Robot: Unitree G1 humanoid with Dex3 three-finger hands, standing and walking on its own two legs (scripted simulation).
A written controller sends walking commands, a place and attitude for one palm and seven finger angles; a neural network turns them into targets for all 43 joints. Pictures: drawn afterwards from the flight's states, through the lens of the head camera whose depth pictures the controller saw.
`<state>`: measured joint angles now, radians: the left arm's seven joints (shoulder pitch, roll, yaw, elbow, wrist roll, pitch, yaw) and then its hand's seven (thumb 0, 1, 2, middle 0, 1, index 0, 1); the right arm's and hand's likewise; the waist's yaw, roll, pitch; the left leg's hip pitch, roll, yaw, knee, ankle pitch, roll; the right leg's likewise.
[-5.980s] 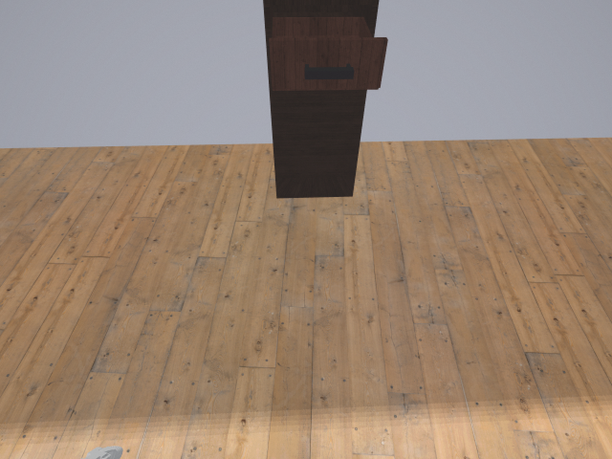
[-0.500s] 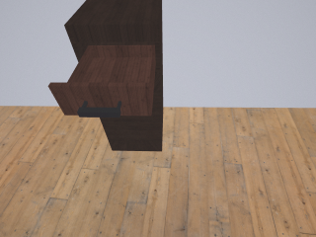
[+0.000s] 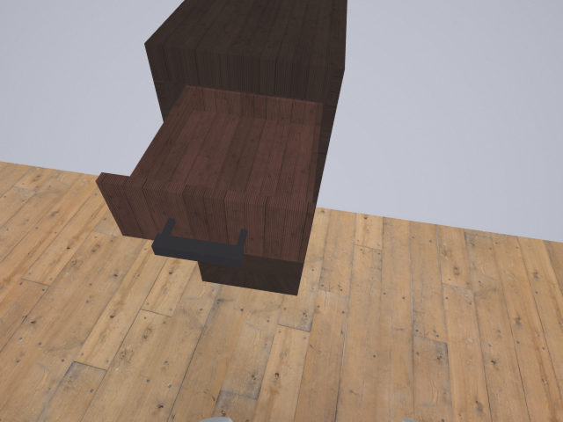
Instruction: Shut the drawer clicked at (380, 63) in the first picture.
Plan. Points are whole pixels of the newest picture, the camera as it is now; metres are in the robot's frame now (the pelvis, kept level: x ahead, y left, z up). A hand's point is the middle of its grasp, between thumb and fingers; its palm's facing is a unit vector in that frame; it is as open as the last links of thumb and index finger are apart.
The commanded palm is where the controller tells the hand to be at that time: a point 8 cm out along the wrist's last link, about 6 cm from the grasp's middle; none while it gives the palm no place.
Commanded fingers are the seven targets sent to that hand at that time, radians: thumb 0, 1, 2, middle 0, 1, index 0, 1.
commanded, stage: come to a stop and stand still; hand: left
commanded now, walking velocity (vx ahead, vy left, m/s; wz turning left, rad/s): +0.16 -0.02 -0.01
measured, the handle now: (202, 239) +0.36 +0.17 +0.02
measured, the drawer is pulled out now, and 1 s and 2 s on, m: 0.29 0.29 0.29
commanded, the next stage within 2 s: look again from close up in 1.30 s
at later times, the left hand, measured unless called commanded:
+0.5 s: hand out of the picture +0.12 +0.17 -0.15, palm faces +0.04 -0.97 -0.24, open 7.3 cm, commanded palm none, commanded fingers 0.00 0.90 0.90 -0.20 -0.30 -0.20 -0.30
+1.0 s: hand out of the picture -0.02 +0.18 -0.16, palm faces +0.01 -0.98 -0.21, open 7.4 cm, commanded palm none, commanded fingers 0.00 0.90 0.90 -0.20 -0.30 -0.20 -0.30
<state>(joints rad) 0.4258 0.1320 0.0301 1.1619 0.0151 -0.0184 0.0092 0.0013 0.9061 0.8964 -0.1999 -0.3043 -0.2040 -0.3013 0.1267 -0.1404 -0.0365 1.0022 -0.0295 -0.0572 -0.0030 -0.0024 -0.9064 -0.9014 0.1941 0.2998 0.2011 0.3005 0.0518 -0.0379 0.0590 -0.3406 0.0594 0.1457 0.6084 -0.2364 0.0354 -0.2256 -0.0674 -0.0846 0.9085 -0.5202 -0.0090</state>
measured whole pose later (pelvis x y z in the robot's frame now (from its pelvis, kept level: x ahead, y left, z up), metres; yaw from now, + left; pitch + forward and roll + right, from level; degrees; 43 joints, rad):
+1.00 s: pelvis -0.01 +0.01 +0.02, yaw -1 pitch -2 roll +1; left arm 0.29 0.14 0.00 1.14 0.01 0.01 0.03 0.00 0.91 0.90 -0.20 -0.30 -0.20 -0.30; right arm 0.22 -0.17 -0.03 1.10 -0.01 0.01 -0.03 0.00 -0.93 -0.90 0.20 0.30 0.20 0.30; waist 0.00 0.02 0.03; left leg -0.19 0.02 0.08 0.41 -0.19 0.00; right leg -0.17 -0.01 -0.03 0.46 -0.27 -0.01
